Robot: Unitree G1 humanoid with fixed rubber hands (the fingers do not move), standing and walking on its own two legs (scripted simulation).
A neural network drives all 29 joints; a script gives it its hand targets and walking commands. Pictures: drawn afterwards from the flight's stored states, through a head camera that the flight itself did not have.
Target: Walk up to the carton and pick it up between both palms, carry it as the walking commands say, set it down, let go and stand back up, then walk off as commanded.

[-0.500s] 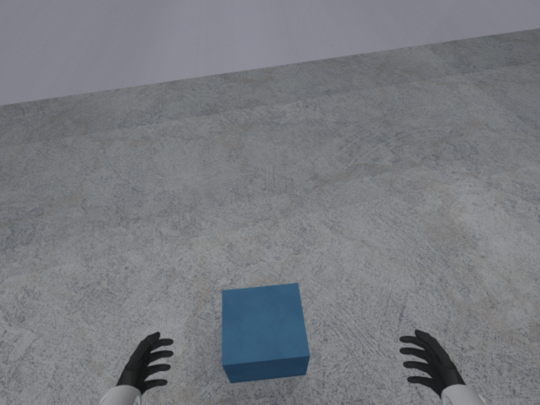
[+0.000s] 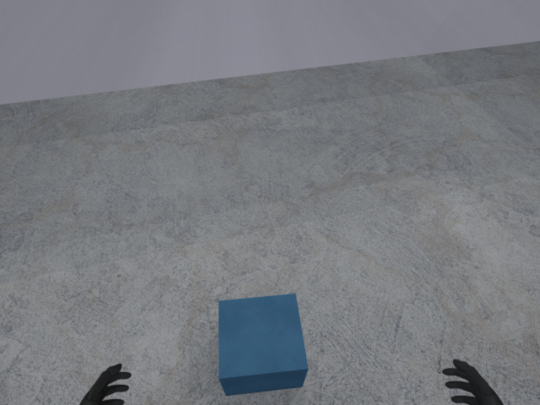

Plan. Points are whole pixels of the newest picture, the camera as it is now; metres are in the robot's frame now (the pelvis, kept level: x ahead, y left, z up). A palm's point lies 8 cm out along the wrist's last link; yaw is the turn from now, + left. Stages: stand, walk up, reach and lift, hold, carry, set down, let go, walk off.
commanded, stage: stand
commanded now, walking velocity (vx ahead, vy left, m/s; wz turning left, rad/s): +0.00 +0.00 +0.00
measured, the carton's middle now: (260, 344) +0.42 +0.05 -0.66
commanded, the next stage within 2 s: walk off in 1.38 s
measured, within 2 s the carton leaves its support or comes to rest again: neither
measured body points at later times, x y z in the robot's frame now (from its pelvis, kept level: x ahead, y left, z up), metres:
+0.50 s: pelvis -0.01 +0.01 +0.01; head -0.02 +0.02 +0.46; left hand +0.11 +0.31 -0.11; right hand +0.10 -0.30 -0.10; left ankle -0.03 +0.10 -0.74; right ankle -0.05 -0.10 -0.74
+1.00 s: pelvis -0.02 +0.01 +0.01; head -0.03 +0.01 +0.46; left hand +0.08 +0.32 -0.11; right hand +0.08 -0.31 -0.10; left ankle -0.03 +0.10 -0.74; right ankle -0.05 -0.10 -0.74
